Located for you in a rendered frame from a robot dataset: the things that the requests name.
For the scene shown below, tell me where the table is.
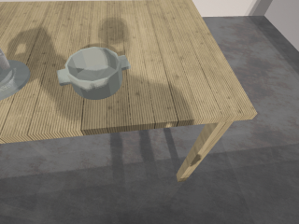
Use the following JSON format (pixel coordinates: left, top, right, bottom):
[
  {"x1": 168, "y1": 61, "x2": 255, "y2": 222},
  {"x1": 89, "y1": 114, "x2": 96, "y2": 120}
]
[{"x1": 0, "y1": 0, "x2": 257, "y2": 182}]

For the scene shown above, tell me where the robot left hand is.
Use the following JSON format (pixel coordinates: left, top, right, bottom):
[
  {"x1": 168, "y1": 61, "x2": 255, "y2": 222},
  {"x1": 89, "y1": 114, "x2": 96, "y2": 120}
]
[{"x1": 0, "y1": 48, "x2": 10, "y2": 70}]

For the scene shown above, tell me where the lid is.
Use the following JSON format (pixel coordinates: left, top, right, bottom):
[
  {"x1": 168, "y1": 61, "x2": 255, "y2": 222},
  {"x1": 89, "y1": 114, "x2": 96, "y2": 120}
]
[{"x1": 0, "y1": 60, "x2": 31, "y2": 101}]

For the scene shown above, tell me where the pot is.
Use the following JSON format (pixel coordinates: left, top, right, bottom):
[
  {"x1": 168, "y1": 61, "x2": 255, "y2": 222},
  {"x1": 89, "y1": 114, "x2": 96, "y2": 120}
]
[{"x1": 56, "y1": 47, "x2": 131, "y2": 100}]

